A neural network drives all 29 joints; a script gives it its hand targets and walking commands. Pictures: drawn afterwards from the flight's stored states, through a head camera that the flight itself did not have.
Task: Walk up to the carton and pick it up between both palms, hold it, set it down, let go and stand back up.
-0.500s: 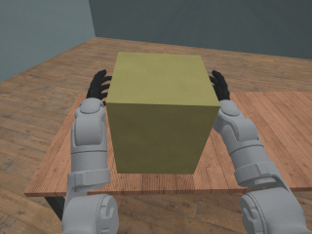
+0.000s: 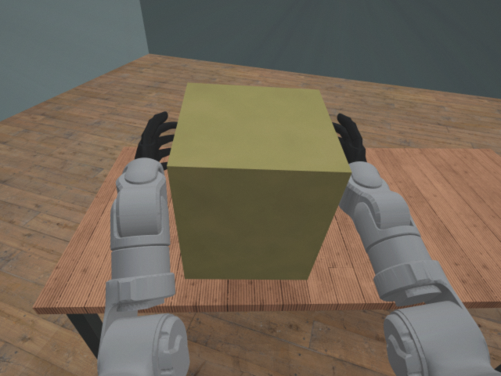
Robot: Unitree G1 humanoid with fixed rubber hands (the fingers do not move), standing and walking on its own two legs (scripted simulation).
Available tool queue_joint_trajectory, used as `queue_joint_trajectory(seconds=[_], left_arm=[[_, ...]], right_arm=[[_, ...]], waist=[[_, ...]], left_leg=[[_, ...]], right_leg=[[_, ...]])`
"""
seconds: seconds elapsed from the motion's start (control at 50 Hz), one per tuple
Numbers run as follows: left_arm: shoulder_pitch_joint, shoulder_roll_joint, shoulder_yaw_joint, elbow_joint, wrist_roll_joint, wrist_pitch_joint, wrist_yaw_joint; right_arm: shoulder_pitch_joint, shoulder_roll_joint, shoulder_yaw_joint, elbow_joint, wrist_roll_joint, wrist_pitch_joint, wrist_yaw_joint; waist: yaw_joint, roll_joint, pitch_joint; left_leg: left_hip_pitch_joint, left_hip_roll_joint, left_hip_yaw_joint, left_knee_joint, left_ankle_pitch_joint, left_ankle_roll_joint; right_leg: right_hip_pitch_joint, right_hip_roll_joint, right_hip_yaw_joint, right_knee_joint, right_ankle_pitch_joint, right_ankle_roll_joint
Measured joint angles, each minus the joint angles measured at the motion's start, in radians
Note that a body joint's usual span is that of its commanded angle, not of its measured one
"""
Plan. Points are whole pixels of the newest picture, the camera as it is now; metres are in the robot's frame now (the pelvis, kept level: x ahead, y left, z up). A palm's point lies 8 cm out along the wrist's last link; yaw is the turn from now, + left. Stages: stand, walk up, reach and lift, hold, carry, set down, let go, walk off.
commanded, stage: hold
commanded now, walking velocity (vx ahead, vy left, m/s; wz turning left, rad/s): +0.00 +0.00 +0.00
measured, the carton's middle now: (250, 186) +0.38 +0.01 +0.16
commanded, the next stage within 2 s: none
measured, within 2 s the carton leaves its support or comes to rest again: neither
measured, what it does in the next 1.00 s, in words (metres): stands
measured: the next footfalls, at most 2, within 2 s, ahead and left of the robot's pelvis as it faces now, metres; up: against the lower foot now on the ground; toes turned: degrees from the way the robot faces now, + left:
none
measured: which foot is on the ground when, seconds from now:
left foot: down 0.00-1.00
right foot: down 0.00-1.00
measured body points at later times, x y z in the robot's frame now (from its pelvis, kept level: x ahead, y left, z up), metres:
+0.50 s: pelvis +0.00 +0.00 +0.00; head -0.06 +0.02 +0.44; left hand +0.38 +0.16 +0.23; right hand +0.38 -0.15 +0.22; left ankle +0.02 +0.13 -0.75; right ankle +0.01 -0.13 -0.75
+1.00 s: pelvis +0.00 -0.01 +0.00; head -0.06 +0.01 +0.45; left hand +0.38 +0.14 +0.23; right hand +0.38 -0.16 +0.21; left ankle +0.02 +0.13 -0.75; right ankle +0.01 -0.13 -0.75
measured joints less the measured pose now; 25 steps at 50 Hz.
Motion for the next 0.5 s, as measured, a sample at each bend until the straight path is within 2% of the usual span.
queue_joint_trajectory(seconds=[0.5], left_arm=[[-0.015,0.004,0.019,0.022,-0.001,-0.003,-0.010]], right_arm=[[-0.009,0.007,-0.001,0.011,-0.012,0.004,-0.007]], waist=[[0.006,0.000,-0.001]], left_leg=[[0.008,0.003,-0.002,-0.011,0.008,-0.003]], right_leg=[[0.002,0.003,-0.002,0.003,0.000,-0.004]])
